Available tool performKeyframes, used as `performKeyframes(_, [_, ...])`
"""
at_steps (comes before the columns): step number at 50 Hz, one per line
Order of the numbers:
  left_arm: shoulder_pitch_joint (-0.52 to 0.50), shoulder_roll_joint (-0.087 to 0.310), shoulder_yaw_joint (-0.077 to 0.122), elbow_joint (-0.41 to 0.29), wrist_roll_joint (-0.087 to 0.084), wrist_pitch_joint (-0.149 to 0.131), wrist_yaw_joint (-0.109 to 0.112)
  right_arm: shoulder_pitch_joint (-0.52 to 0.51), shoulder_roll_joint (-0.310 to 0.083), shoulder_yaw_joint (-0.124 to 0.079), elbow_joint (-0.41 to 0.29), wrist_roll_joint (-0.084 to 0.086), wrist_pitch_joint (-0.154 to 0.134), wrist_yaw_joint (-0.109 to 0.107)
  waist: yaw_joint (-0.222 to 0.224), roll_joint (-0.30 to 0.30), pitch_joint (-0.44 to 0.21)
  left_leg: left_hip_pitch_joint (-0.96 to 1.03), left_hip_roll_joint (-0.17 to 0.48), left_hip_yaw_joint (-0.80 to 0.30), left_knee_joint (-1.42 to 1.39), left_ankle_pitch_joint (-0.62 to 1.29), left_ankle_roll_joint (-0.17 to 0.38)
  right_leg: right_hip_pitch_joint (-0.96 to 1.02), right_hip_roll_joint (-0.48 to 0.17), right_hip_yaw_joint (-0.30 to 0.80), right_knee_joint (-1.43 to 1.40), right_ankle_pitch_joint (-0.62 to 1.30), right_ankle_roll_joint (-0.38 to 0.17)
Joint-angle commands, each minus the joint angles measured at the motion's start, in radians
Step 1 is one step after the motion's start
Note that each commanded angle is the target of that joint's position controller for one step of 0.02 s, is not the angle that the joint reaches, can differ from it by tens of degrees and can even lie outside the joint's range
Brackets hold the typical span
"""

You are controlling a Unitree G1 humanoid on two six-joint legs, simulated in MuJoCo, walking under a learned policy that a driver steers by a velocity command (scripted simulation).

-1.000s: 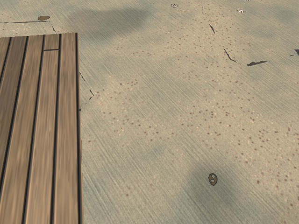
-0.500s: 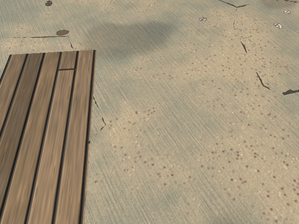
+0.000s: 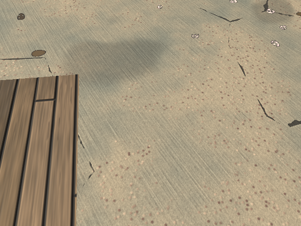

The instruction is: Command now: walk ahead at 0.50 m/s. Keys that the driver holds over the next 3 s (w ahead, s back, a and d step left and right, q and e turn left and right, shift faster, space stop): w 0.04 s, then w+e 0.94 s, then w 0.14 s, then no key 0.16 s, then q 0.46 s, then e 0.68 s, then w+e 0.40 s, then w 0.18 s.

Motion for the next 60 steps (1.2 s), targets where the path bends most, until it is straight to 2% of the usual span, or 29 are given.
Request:
performKeyframes(1, [0.019, 0.045, 0.014, -0.046, 0.01, 0.01, 0.006, -0.007, -0.142, -0.028, -0.039, 0.0, -0.019, -0.013, 0.032, 0.093, -0.012, 0.05, 0.272, -0.223, -0.221, 0.177, 0.167, -0.106, -0.052, 0.027, -0.1, 0.117, 0.024])
performKeyframes(7, [-0.169, 0.017, 0.001, -0.102, 0.002, 0.002, -0.016, 0.066, -0.161, -0.03, -0.003, 0.003, -0.011, -0.04, -0.023, 0.094, 0.03, 0.092, 0.241, -0.065, -0.261, 0.158, 0.113, -0.087, -0.008, -0.019, -0.428, 0.403, 0.024])
performKeyframes(12, [-0.275, 0.024, -0.004, -0.165, -0.006, 0.001, -0.046, 0.12, -0.164, -0.038, 0.034, 0.01, 0.011, -0.046, -0.046, 0.076, 0.065, 0.292, 0.312, -0.005, -0.202, 0.234, 0.093, -0.157, 0.018, -0.012, -0.516, 0.322, -0.021])
performKeyframes(15, [-0.237, 0.056, 0.01, -0.185, -0.002, 0.0, -0.065, 0.085, -0.195, -0.049, 0.018, 0.013, 0.032, -0.056, -0.002, 0.111, 0.016, 0.354, 0.328, 0.038, -0.05, 0.596, 0.063, -0.055, 0.075, -0.083, -0.518, 0.176, -0.064])
performKeyframes(17, [-0.001, 0.131, 0.057, -0.13, -0.003, 0.005, -0.062, 0.063, -0.197, -0.046, -0.006, 0.008, 0.052, -0.068, 0.119, 0.105, -0.124, 0.282, 0.273, 0.098, 0.286, 0.811, 0.015, 0.271, 0.161, -0.128, -0.556, 0.172, -0.113])
performKeyframes(18, [0.169, 0.222, 0.09, -0.102, 0.0, 0.012, -0.047, 0.076, -0.181, -0.033, -0.038, -0.007, 0.048, -0.074, 0.172, -0.014, -0.239, 0.03, 0.227, 0.113, 0.608, 0.535, -0.027, 0.585, 0.011, 0.124, -0.562, 0.182, -0.185])
performKeyframes(19, [0.191, 0.28, 0.098, -0.103, -0.012, 0.013, -0.045, 0.17, -0.033, 0.013, -0.068, -0.026, 0.014, -0.048, 0.077, -0.239, -0.339, -0.416, 0.0, 0.023, 0.935, -0.358, -0.09, 0.919, -0.213, 0.672, -0.678, -0.016, -0.368])
performKeyframes(20, [0.207, 0.198, 0.073, -0.109, -0.008, 0.009, -0.042, 0.074, -0.118, -0.003, -0.075, 0.014, -0.029, -0.034, 0.135, -0.14, -0.362, -0.541, 0.02, -0.157, 1.038, -0.426, -0.063, 0.957, -0.219, 0.761, -0.781, -0.08, -0.346])
performKeyframes(21, [0.161, 0.157, 0.063, -0.117, 0.0, 0.003, -0.036, -0.013, -0.162, -0.015, -0.108, 0.046, -0.055, -0.026, 0.138, -0.104, -0.235, -0.612, 0.069, -0.161, 1.025, -0.338, -0.038, 0.865, -0.189, 0.619, -0.794, -0.002, -0.304])
performKeyframes(22, [0.091, 0.136, 0.056, -0.138, 0.002, -0.003, -0.036, -0.053, -0.162, -0.015, -0.115, 0.04, -0.067, -0.031, 0.105, 0.001, -0.163, -0.576, 0.113, -0.153, 0.954, -0.254, -0.03, 0.722, -0.15, 0.507, -0.804, 0.101, -0.277])
performKeyframes(23, [0.031, 0.111, 0.049, -0.156, 0.008, -0.004, -0.036, -0.065, -0.165, -0.025, -0.115, 0.017, -0.066, -0.038, 0.066, 0.04, -0.111, -0.511, 0.141, -0.151, 0.868, -0.21, -0.04, 0.581, -0.123, 0.432, -0.822, 0.206, -0.266])
performKeyframes(24, [-0.002, 0.089, 0.04, -0.171, 0.017, -0.006, -0.034, -0.057, -0.167, -0.031, -0.119, 0.006, -0.054, -0.041, 0.031, 0.029, -0.099, -0.436, 0.16, -0.159, 0.823, -0.188, -0.048, 0.492, -0.097, 0.389, -0.845, 0.274, -0.263])
performKeyframes(26, [-0.011, 0.102, 0.042, -0.181, 0.01, -0.004, -0.024, -0.043, -0.14, -0.033, -0.128, -0.002, -0.03, -0.044, 0.001, 0.012, -0.073, -0.391, 0.166, -0.147, 0.726, -0.179, -0.078, 0.4, -0.075, 0.336, -0.879, 0.325, -0.268])
performKeyframes(29, [0.039, 0.15, 0.055, -0.177, 0.004, -0.002, -0.001, -0.139, -0.116, -0.028, -0.168, -0.011, -0.013, -0.05, 0.023, 0.004, -0.028, -0.404, 0.143, -0.116, 0.531, -0.023, -0.124, 0.32, -0.036, 0.263, -0.903, 0.357, -0.25])
performKeyframes(33, [0.099, 0.15, 0.057, -0.166, -0.003, 0.013, 0.011, -0.281, -0.084, -0.015, -0.215, 0.0, -0.02, -0.038, 0.081, -0.031, -0.012, -0.297, 0.076, -0.098, 0.246, 0.235, -0.128, 0.263, 0.029, 0.215, -0.882, 0.258, -0.181])
performKeyframes(38, [0.151, 0.139, 0.057, -0.151, -0.009, 0.028, 0.018, -0.333, -0.136, -0.026, -0.254, 0.015, -0.036, -0.021, 0.086, -0.052, -0.021, -0.268, 0.058, -0.148, 0.126, 0.174, -0.102, 0.408, -0.028, 0.344, -0.765, 0.203, -0.157])
performKeyframes(40, [0.134, 0.142, 0.059, -0.162, -0.003, 0.034, 0.022, -0.269, -0.16, -0.035, -0.243, 0.016, -0.048, -0.019, 0.045, -0.081, -0.038, -0.188, 0.055, -0.139, 0.099, 0.095, -0.072, 0.44, -0.037, 0.385, -0.692, 0.258, -0.143])
performKeyframes(41, [0.12, 0.12, 0.052, -0.174, 0.0, 0.035, 0.02, -0.174, -0.184, -0.048, -0.219, 0.01, -0.053, -0.024, -0.003, -0.077, -0.089, -0.046, 0.061, -0.128, 0.066, 0.098, -0.042, 0.42, 0.006, 0.368, -0.604, 0.312, -0.119])
performKeyframes(42, [0.106, 0.072, 0.033, -0.195, 0.01, 0.032, 0.014, -0.029, -0.228, -0.062, -0.202, -0.008, -0.056, -0.03, -0.071, -0.022, -0.217, 0.203, 0.183, -0.226, 0.105, 0.074, 0.017, 0.32, 0.062, 0.306, -0.377, 0.261, -0.087])
performKeyframes(43, [0.231, 0.007, 0.013, -0.216, -0.01, 0.021, 0.011, 0.102, -0.317, -0.087, -0.179, -0.021, -0.042, -0.036, -0.052, 0.24, -0.377, 0.587, 0.418, -0.612, 0.07, -0.081, 0.173, -0.018, 0.209, 0.159, -0.04, -0.071, -0.008])
performKeyframes(44, [0.252, 0.066, 0.015, -0.219, -0.021, 0.016, 0.012, 0.108, -0.255, -0.075, -0.17, 0.004, -0.031, -0.029, -0.044, 0.34, -0.376, 0.609, 0.496, -0.847, -0.013, -0.285, 0.205, -0.192, 0.16, 0.151, 0.136, -0.321, 0.003])
performKeyframes(45, [0.177, 0.152, 0.037, -0.218, -0.023, 0.02, 0.012, 0.051, -0.175, -0.053, -0.193, 0.01, -0.026, -0.03, -0.062, 0.208, -0.227, 0.48, 0.452, -0.72, -0.036, -0.344, 0.157, -0.245, 0.107, 0.162, 0.198, -0.245, 0.008])
performKeyframes(46, [0.11, 0.157, 0.041, -0.231, -0.016, 0.027, 0.014, -0.002, -0.149, -0.044, -0.203, 0.003, -0.018, -0.032, -0.053, 0.128, -0.135, 0.349, 0.407, -0.574, -0.051, -0.259, 0.119, -0.228, 0.069, 0.121, 0.197, -0.167, 0.014])
performKeyframes(47, [0.072, 0.142, 0.043, -0.246, -0.005, 0.029, 0.012, -0.042, -0.129, -0.037, -0.197, -0.002, -0.013, -0.03, -0.034, 0.105, -0.06, 0.23, 0.365, -0.471, -0.082, -0.151, 0.108, -0.207, 0.042, 0.109, 0.149, -0.113, 0.019])
performKeyframes(48, [0.069, 0.126, 0.047, -0.251, -0.003, 0.034, 0.009, -0.061, -0.113, -0.03, -0.193, -0.008, -0.014, -0.031, -0.009, 0.128, -0.035, 0.161, 0.334, -0.392, -0.108, -0.082, 0.095, -0.167, 0.012, 0.107, 0.11, -0.076, 0.017])
performKeyframes(50, [0.079, 0.074, 0.039, -0.259, -0.01, 0.046, 0.002, -0.058, -0.117, -0.033, -0.177, -0.006, -0.021, -0.026, 0.005, 0.144, -0.021, 0.09, 0.304, -0.295, -0.159, -0.011, 0.103, -0.121, -0.007, 0.081, 0.063, -0.046, 0.019])
performKeyframes(52, [0.054, 0.048, 0.031, -0.278, -0.004, 0.049, 0.002, -0.037, -0.14, -0.041, -0.156, -0.001, -0.03, -0.022, 0.009, 0.12, -0.015, 0.082, 0.308, -0.242, -0.191, 0.066, 0.132, -0.135, -0.009, 0.083, -0.011, -0.002, 0.025])
performKeyframes(54, [0.02, 0.037, 0.024, -0.29, 0.002, 0.045, -0.001, -0.022, -0.16, -0.048, -0.138, 0.002, -0.031, -0.02, 0.007, 0.101, -0.016, 0.105, 0.308, -0.189, -0.205, 0.142, 0.144, -0.149, -0.009, 0.085, -0.122, 0.079, 0.029])
performKeyframes(60, [-0.159, 0.014, 0.002, -0.337, 0.013, 0.015, -0.033, 0.041, -0.196, -0.048, -0.091, 0.02, 0.0, -0.029, -0.042, 0.107, -0.004, 0.122, 0.257, -0.029, -0.138, 0.46, 0.095, 0.005, 0.048, -0.035, -0.467, 0.313, 0.027])
Next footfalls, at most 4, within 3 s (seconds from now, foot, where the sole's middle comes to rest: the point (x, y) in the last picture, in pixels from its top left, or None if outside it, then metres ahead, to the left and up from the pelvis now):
0.34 right None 0.37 -0.16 -0.78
0.84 left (157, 182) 0.69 -0.04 -0.78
1.32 right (227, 167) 0.77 -0.39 -0.78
1.74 left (178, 154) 0.85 -0.15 -0.78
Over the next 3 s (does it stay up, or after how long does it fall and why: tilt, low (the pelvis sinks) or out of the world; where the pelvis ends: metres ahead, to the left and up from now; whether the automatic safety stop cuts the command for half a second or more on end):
stays up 0.89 -0.34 0.00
